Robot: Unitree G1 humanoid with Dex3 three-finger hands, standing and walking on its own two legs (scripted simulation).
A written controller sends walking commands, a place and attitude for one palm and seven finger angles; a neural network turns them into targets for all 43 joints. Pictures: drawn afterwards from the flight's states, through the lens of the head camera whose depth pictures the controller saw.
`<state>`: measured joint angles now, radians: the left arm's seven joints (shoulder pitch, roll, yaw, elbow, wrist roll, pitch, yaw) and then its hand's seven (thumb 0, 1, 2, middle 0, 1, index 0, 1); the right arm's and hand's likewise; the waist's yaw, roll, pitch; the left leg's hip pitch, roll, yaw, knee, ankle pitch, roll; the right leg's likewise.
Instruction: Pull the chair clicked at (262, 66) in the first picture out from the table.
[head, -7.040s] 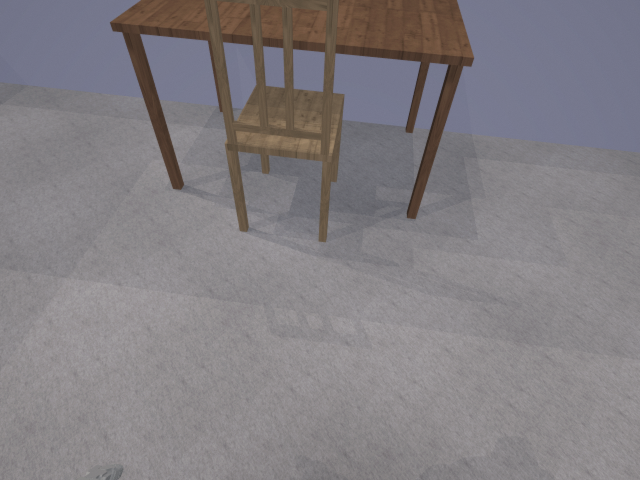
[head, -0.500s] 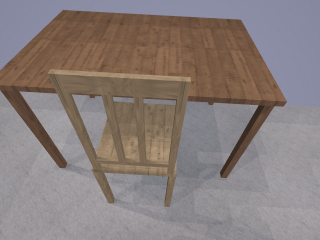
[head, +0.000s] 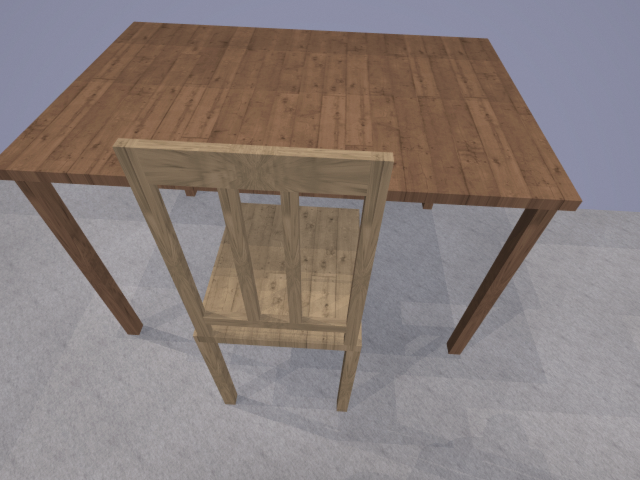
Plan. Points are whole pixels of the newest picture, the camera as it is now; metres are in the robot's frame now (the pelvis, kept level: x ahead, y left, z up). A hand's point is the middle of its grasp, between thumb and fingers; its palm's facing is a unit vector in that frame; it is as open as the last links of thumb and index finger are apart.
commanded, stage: look again from close up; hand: left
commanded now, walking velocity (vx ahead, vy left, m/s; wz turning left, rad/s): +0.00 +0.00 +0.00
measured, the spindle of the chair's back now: (243, 264) +0.46 +0.16 -0.06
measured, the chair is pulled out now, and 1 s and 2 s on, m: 0.00 0.00 0.00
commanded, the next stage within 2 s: raise the hand toward the chair's back in 0.28 s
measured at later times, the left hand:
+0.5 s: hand out of the picture +0.05 +0.20 -0.12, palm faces +0.19 -0.95 -0.24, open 7.3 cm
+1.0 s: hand out of the picture +0.11 +0.17 -0.06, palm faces +0.05 -1.00 -0.07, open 11.0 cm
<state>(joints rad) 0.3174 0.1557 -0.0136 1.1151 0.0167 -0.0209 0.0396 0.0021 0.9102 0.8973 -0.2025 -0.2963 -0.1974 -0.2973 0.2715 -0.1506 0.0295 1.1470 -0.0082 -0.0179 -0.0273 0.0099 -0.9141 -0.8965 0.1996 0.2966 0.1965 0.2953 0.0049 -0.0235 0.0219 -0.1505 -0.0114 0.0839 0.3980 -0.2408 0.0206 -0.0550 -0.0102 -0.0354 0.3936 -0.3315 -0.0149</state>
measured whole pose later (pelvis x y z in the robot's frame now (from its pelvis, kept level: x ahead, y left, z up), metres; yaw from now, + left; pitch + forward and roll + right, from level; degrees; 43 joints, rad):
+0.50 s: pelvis -0.02 +0.01 -0.01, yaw +1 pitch +1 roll +1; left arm 0.52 0.19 -0.01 0.43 -0.10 0.00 0.11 0.04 0.96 0.89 -0.20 -0.29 -0.20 -0.29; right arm 0.35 -0.19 0.01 0.93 0.03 -0.19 -0.05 0.02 -0.92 -0.90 0.20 0.30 0.20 0.30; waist 0.00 -0.01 0.01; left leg -0.26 -0.03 0.08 0.49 -0.25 0.03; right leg -0.18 -0.04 -0.05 0.54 -0.37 -0.01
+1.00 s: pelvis -0.09 -0.02 -0.11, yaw +3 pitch +14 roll -3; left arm 0.40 0.23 0.11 0.03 -0.23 -0.52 -0.24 0.01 0.38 0.67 -0.15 -0.21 -0.14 -0.22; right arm 0.15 -0.21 0.02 0.52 0.02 -0.20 -0.05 0.01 -0.90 -0.90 0.20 0.30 0.20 0.30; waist 0.04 0.03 -0.14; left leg -1.02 0.05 -0.04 1.23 -0.46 -0.01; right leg -0.87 0.02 -0.16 1.21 -0.59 -0.07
